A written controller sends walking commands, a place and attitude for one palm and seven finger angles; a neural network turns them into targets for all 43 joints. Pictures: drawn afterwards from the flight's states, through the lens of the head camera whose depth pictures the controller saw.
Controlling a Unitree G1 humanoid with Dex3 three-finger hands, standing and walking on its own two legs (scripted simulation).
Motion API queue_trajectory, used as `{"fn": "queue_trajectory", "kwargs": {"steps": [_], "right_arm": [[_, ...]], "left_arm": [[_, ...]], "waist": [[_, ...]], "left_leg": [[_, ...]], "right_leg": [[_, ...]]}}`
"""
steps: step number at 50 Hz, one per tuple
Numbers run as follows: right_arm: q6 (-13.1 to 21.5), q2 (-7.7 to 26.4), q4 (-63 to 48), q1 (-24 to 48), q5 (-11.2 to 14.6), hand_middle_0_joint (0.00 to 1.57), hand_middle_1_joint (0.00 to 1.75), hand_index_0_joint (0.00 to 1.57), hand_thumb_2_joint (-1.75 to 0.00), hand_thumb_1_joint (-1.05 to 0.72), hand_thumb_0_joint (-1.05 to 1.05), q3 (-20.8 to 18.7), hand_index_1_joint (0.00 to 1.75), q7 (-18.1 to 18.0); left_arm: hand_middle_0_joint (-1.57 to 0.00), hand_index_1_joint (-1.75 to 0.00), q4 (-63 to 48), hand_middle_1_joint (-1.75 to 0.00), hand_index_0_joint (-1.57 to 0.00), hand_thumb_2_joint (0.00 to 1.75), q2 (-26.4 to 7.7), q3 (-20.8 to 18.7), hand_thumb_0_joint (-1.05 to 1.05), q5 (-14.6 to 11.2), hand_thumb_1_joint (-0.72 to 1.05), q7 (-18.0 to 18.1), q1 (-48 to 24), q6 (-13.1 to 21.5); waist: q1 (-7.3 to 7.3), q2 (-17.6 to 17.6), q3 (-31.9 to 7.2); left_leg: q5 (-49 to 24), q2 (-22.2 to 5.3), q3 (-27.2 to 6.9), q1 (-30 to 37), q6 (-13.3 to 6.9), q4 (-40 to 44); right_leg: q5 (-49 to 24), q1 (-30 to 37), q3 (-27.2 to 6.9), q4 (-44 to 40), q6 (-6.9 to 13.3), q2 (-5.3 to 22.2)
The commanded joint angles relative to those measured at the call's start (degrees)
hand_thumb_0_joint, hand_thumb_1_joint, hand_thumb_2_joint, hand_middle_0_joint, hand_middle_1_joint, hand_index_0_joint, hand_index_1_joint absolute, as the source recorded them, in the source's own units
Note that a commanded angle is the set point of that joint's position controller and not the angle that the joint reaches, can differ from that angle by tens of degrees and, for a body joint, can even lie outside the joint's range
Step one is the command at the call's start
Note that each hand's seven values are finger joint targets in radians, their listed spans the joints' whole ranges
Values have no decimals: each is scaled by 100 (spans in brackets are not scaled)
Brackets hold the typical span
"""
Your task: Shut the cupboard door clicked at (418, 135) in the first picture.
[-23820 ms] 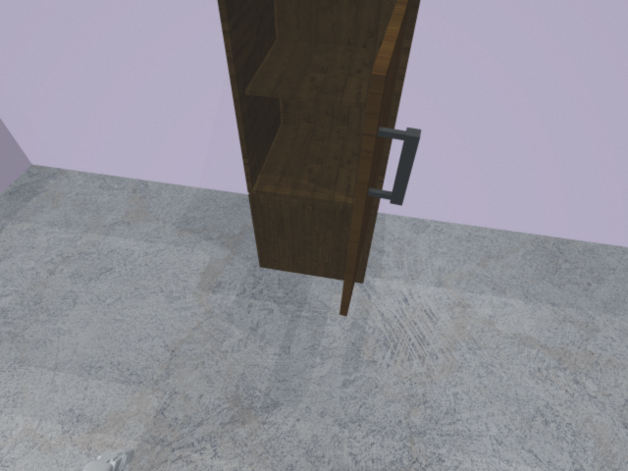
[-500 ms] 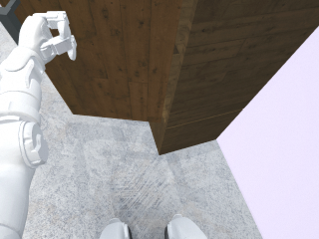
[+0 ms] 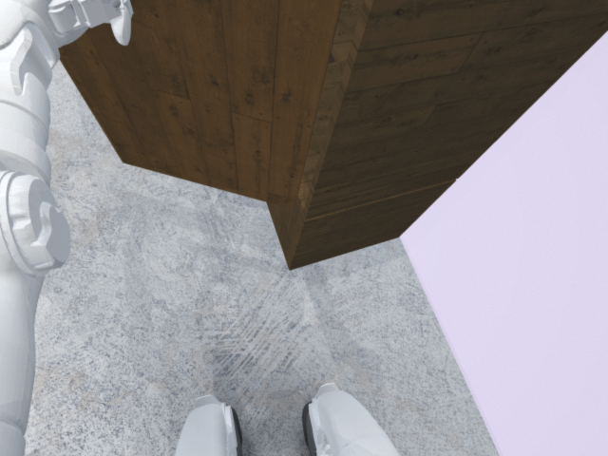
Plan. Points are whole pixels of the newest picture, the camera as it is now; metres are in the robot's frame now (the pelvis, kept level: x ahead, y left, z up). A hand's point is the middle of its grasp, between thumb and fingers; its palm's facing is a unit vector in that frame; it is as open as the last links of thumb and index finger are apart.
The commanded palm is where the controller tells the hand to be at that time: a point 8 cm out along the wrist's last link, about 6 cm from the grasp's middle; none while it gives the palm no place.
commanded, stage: push the door shut along its arc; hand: left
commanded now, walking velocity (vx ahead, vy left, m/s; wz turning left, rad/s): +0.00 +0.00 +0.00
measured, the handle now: out of the picture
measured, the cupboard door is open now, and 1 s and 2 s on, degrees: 57 52 52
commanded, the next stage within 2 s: pull the fist back off the door in 0.02 s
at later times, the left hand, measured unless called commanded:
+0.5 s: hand (162, 6) +0.59 +0.06 +0.15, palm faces +0.05 -1.00 -0.03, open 3.1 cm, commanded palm +0.56 +0.12 +0.15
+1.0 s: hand (161, 61) +0.51 +0.07 +0.15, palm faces +0.05 -1.00 -0.03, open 3.1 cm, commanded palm +0.49 +0.12 +0.15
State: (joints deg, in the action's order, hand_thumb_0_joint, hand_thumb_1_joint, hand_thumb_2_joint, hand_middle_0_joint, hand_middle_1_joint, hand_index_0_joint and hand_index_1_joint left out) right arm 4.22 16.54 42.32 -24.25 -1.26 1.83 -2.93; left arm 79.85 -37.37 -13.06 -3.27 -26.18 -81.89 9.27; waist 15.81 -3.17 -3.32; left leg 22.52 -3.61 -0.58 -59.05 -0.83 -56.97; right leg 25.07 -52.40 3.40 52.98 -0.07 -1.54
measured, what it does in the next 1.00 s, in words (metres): stands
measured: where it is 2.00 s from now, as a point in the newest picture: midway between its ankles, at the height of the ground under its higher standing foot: outside the picture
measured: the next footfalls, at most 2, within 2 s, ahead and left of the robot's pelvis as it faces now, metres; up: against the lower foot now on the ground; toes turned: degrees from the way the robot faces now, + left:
none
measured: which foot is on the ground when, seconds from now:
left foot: down 0.00-1.00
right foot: down 0.00-1.00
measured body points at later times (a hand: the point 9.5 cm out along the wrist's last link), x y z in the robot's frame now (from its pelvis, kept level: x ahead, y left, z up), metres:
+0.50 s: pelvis +0.01 +0.00 +0.01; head +0.15 +0.00 +0.44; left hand +0.58 +0.12 +0.15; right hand -0.06 -0.23 -0.10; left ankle +0.03 +0.11 -0.67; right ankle -0.01 -0.13 -0.67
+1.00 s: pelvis +0.02 -0.02 +0.03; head +0.10 -0.03 +0.47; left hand +0.50 +0.12 +0.15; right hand +0.04 -0.30 -0.09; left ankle +0.03 +0.11 -0.67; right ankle -0.01 -0.13 -0.67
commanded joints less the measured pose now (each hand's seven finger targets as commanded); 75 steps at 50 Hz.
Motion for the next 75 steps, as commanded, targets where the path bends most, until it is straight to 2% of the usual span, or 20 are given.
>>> {"fn": "queue_trajectory", "kwargs": {"steps": [1,6,7,10,13,15,20,25,29,33,37,40,48,53,56,59,61,66,70,75], "right_arm": [[69,1176,-29,-1309,-6,20,30,20,-90,-90,0,-429,30,-54],[92,1173,18,-1359,-25,20,30,20,-90,-90,0,-430,30,-43],[123,921,-188,-1634,-88,20,30,20,-90,-90,0,-315,30,85],[71,933,-268,-1810,-260,20,30,20,-90,-90,0,-400,30,374],[-1,816,-396,-1896,-464,20,30,20,-90,-90,0,-450,30,679],[-46,849,-355,-1974,-546,20,30,20,-90,-90,0,-495,30,815],[-285,882,-410,-1857,-365,20,30,20,-90,-90,0,-587,30,795],[-317,820,-494,-1702,-281,20,30,20,-90,-90,0,-536,30,666],[-265,731,-535,-1634,-292,20,30,20,-90,-90,0,-538,30,706],[-354,788,-618,-1496,-195,20,30,20,-90,-90,0,-612,30,704],[-399,744,-709,-1230,-86,20,30,20,-90,-90,0,-663,30,637],[-339,653,-671,-1022,-35,20,30,20,-90,-90,0,-664,30,579],[-269,625,-451,-662,35,20,30,20,-90,-90,0,-652,30,493],[-307,686,-504,-515,77,20,30,20,-90,-90,0,-583,30,416],[-283,684,-555,-492,67,20,30,20,-90,-90,0,-540,30,411],[-291,687,-766,-464,61,20,30,20,-90,-90,0,-559,30,409],[-314,622,-968,-346,106,20,30,20,-90,-90,0,-553,30,413],[-359,607,-1237,-53,305,20,30,20,-90,-90,0,-601,30,366],[-233,551,-1242,301,408,20,30,20,-90,-90,0,-590,30,224],[-33,477,-1200,730,428,20,30,20,-90,-90,0,-493,30,104]], "left_arm": [[-130,-150,-1356,-150,-130,90,-430,-26,0,-87,90,-56,-3511,327],[-130,-150,-1327,-150,-130,90,-306,61,0,-59,90,-59,-3696,297],[-130,-150,-1332,-150,-130,90,-490,-1124,0,-427,90,1131,-3731,104],[-130,-150,-1252,-150,-130,90,-82,-1097,0,-105,90,2445,-3139,23],[-130,-150,-1893,-150,-130,90,415,-885,0,533,90,3593,-2874,333],[-130,-150,-2073,-150,-130,90,365,-682,0,1006,90,3893,-2748,632],[-130,-150,-1998,-150,-130,90,507,-455,0,832,90,3427,-2523,728],[-130,-150,-2033,-150,-130,90,123,-1065,0,435,90,3380,-2136,826],[-130,-150,-2037,-150,-130,90,427,-884,0,553,90,3490,-1231,1283],[-130,-150,-1692,-150,-130,90,624,-765,0,543,90,3315,-243,1134],[-130,-150,-2320,-150,-130,90,1072,-547,0,149,90,3063,-63,1097],[-130,-150,-3063,-150,-130,90,1543,-148,0,-55,90,3021,-412,1342],[-130,-150,-3143,-150,-130,90,1592,116,0,115,90,3218,-512,1479],[-130,-150,-2379,-150,-130,90,1097,-377,0,5,90,3269,-343,1128],[-130,-150,-2227,-150,-130,90,1016,-438,0,3,90,3210,-415,1168],[-130,-150,-2591,-150,-130,90,546,-932,0,7,90,3055,564,1377],[-130,-150,-3105,-150,-130,90,760,-754,0,-47,90,2864,1116,1470],[-130,-150,-4360,-150,-130,90,1247,-380,0,-434,90,2421,2366,1079],[-130,-150,-5740,-150,-130,90,1483,-102,0,-790,90,2321,2558,788],[-130,-150,-6635,-150,-130,90,1513,63,0,-750,90,2364,3315,556]], "waist": [[450,-1090,-3391],[515,-1096,-3403],[223,-1384,-3475],[260,-790,-3641],[128,-1066,-3724],[164,-1056,-3705],[61,-838,-3760],[-195,-483,-3492],[-295,-202,-3026],[-414,463,-2607],[-571,222,-2770],[-508,-28,-2773],[-449,32,-2588],[-518,646,-2329],[-525,552,-2309],[-975,335,-2963],[-1119,304,-3214],[-1239,644,-2721],[-1247,299,-2256],[-1335,129,-1711]], "left_leg": [[-2552,153,-460,3959,-172,98],[-2635,152,-486,4035,-175,40],[-2520,75,-556,3557,-84,112],[-2824,60,-644,3458,-26,179],[-3032,92,-540,3632,7,157],[-3158,70,-561,3769,28,180],[-2825,191,-366,3857,7,548],[-2449,277,-175,3500,-57,853],[-2484,297,-39,3372,-82,917],[-2056,351,133,2933,-121,1152],[-2259,388,218,3425,-109,1235],[-2267,393,184,3832,-100,1236],[-1988,385,95,3941,-93,1260],[-1553,436,157,3319,-128,1396],[-1529,435,148,3245,-122,1388],[-1979,453,227,3481,-113,1397],[-2261,454,285,3633,-113,1462],[-2342,416,393,3897,-160,1732],[-2222,384,370,4400,-194,1921],[-1956,372,292,4670,-197,2182]], "right_leg": [[-1868,-309,22,-606,138,-276],[-1835,-484,71,-544,154,-313],[-1834,-92,-47,-695,127,-214],[-1982,74,55,-520,24,-217],[-2052,21,105,-529,31,-231],[-2040,-33,115,-518,48,-243],[-2398,864,1,-838,102,-281],[-2593,1577,-86,-1059,62,-266],[-2790,1731,-109,-1098,44,-246],[-2918,2174,-181,-1266,11,-204],[-3235,2424,-207,-1371,33,-210],[-3216,2330,-209,-1413,17,-216],[-2829,2021,-217,-1354,-3,-128],[-2723,2383,-335,-1481,-52,-64],[-2680,2340,-351,-1447,-49,-49],[-3117,2912,-365,-1311,15,-57],[-3520,3245,-348,-1271,22,-65],[-3868,3584,-262,-1585,-15,-111],[-3520,3509,-225,-1890,-21,-128],[-2887,3344,-167,-2062,8,-101]]}}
